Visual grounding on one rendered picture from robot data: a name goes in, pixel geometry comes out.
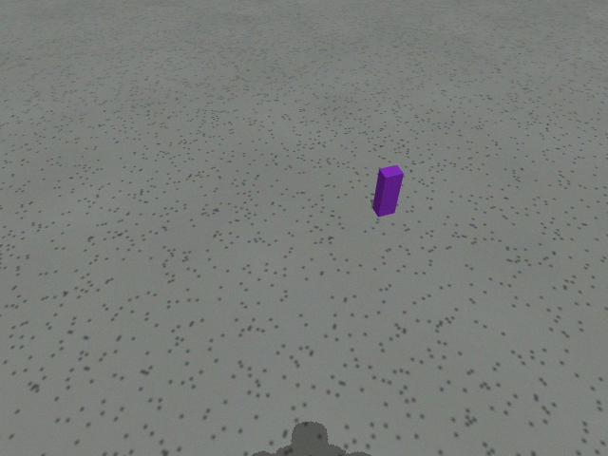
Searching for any carton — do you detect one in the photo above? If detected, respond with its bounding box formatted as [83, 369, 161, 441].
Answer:
[372, 165, 404, 217]

